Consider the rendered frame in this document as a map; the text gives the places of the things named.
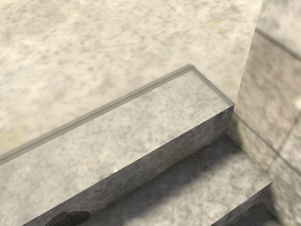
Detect stairs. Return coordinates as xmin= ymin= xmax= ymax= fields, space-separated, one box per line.
xmin=22 ymin=105 xmax=282 ymax=226

